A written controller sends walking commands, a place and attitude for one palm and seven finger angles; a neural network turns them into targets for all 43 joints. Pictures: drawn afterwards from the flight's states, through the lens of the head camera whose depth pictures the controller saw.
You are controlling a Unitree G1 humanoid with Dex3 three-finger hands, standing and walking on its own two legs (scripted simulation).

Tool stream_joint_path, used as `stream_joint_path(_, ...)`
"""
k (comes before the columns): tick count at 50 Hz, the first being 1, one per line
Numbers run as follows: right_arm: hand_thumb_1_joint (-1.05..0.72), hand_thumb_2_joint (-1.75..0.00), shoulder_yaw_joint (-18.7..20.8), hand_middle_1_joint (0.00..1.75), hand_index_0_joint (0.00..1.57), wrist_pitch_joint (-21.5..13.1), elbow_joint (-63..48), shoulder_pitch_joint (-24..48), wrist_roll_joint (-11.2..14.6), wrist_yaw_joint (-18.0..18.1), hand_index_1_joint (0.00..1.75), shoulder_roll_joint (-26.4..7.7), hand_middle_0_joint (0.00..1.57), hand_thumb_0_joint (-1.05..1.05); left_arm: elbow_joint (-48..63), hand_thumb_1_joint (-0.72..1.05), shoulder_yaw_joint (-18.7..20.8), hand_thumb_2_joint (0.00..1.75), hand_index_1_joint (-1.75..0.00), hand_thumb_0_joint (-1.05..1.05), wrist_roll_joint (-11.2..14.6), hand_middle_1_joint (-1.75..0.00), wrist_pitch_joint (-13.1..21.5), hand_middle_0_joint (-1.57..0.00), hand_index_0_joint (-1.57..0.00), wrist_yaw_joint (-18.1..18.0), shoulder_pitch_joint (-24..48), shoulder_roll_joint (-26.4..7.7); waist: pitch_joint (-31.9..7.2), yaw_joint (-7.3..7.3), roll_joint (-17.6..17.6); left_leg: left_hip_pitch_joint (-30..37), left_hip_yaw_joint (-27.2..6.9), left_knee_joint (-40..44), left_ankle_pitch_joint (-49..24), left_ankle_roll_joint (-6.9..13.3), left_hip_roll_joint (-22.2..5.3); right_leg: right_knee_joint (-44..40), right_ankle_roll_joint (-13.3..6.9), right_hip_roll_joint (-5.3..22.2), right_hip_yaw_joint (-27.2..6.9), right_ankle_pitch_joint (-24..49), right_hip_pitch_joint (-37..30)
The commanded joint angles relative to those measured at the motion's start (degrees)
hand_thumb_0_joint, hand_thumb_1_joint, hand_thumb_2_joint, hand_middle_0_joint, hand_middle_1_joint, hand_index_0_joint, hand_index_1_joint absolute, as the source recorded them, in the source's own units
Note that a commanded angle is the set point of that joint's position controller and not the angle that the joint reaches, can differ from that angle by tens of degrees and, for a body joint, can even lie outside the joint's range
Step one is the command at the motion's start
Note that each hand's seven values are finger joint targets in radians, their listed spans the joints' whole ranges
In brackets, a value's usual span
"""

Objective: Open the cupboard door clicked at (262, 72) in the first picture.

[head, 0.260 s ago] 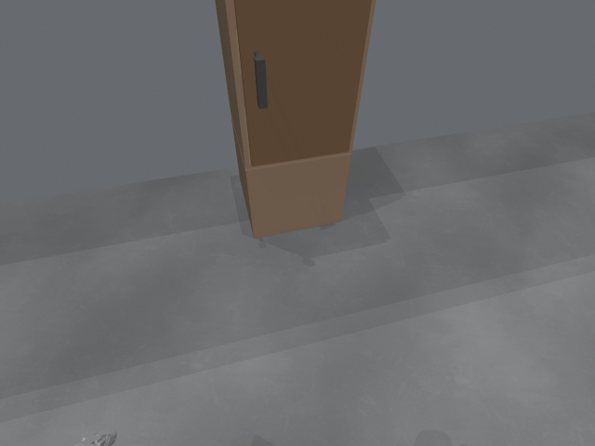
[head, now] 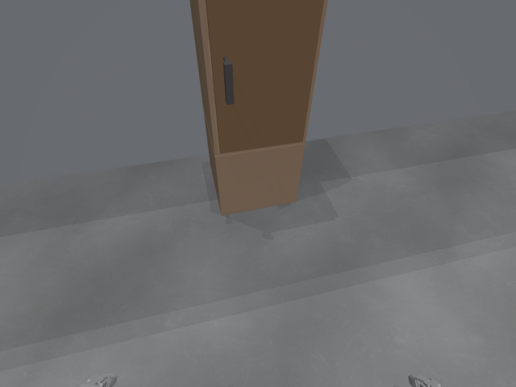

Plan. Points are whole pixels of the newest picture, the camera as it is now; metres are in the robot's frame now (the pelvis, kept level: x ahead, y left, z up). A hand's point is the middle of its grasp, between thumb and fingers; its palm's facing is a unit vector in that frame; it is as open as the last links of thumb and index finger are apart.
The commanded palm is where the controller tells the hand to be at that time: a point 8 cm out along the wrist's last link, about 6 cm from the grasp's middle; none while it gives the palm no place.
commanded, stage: stand and wait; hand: left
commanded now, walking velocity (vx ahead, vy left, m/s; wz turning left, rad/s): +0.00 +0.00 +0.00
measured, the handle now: (227, 80) +1.02 +0.17 -0.02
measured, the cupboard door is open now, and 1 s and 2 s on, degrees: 0 0 0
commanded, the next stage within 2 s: look at it before walking up in 0.56 s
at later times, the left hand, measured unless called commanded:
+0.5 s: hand out of the picture +0.05 +0.24 -0.15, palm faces -0.03 -0.94 -0.34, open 7.4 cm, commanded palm none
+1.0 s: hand out of the picture +0.05 +0.23 -0.15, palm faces -0.03 -0.94 -0.33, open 7.4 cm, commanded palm none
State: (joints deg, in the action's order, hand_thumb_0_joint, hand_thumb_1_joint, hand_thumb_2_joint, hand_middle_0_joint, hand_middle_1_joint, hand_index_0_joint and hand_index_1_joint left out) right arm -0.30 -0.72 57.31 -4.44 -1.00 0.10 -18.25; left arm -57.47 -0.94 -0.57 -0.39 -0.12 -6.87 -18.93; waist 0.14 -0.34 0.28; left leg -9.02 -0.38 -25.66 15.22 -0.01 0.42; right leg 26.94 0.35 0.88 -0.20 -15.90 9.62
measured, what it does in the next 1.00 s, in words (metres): stands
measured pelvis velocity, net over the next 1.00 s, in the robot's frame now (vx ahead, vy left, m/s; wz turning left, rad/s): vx -0.02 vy -0.01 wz -0.01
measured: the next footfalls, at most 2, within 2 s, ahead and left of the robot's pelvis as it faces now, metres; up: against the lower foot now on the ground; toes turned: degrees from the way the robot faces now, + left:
none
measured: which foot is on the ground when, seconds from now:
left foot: down 0.00-1.00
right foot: down 0.00-1.00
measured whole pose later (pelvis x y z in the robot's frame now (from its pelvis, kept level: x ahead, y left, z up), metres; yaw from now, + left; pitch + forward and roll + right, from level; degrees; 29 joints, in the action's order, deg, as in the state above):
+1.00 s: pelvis -0.02 -0.01 +0.01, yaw +0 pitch -2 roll +0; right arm -0.3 -0.7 63.7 -8.2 -0.6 -0.1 -18.7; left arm -62.3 -0.6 -0.5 0.1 0.0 -8.5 -19.3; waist 1.2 0.1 0.2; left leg -8.4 -0.4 -21.3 11.0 -1.3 -1.2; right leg 22.2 -0.8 -0.7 -0.1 -11.3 9.0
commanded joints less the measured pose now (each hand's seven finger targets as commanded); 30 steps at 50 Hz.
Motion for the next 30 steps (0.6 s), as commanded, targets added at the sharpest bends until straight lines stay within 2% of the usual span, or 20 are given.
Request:
stream_joint_path(1,-0.90,-0.90,2.6,0.30,0.20,-1.2,-2.8,2.1,0.1,0.9,0.30,-12.2,0.20,0.00,3.4,0.90,3.1,0.90,-0.30,0.00,-0.2,-0.30,1.5,-0.20,-0.20,-0.7,2.1,-12.2,-3.0,0.28,-0.2,0.9,-4.4,4.4,-14.2,2.1,-6.2,-4.4,-2.3,5.7,-4.7,13.9,-0.8)
stream_joint_path(4,-0.90,-0.90,2.6,0.30,0.20,-1.2,-2.1,2.0,0.2,0.9,0.30,-11.9,0.20,0.00,2.9,0.90,3.2,0.90,-0.30,0.00,-0.2,-0.30,1.6,-0.20,-0.20,-0.6,1.8,-12.1,-2.4,0.23,-0.2,0.5,-4.5,4.9,-12.0,2.0,-6.2,-5.4,-2.4,5.8,-5.2,12.1,-0.6)
stream_joint_path(8,-0.90,-0.90,2.5,0.30,0.20,-1.2,-1.1,1.3,0.3,0.9,0.30,-11.9,0.20,0.00,2.0,0.90,3.2,0.90,-0.30,0.00,-0.1,-0.30,1.8,-0.20,-0.20,-0.6,1.3,-12.2,-3.6,0.31,0.2,1.4,-4.5,4.9,-12.2,1.8,-6.3,-6.0,-2.5,6.1,-5.6,13.2,-1.3)
stream_joint_path(17,-0.90,-0.90,2.2,0.30,0.20,-1.1,1.3,0.2,0.5,0.9,0.30,-12.2,0.20,0.00,-0.3,0.90,3.0,0.90,-0.30,0.00,0.1,-0.30,2.0,-0.20,-0.20,-0.6,0.6,-12.4,-3.0,0.17,0.3,1.4,-4.6,5.8,-10.9,1.4,-6.6,-7.3,-2.6,6.2,-5.9,12.1,-1.7)
stream_joint_path(30,-0.90,-0.90,2.0,0.30,0.20,-1.1,2.7,-0.8,0.3,0.7,0.30,-12.2,0.20,0.00,-1.1,0.90,2.9,0.90,-0.30,0.00,0.0,-0.30,1.8,-0.20,-0.20,-0.5,0.9,-12.3,-0.2,0.17,-0.1,0.1,-4.9,7.6,-7.2,1.3,-6.6,-9.5,-2.5,5.9,-6.8,5.4,0.6)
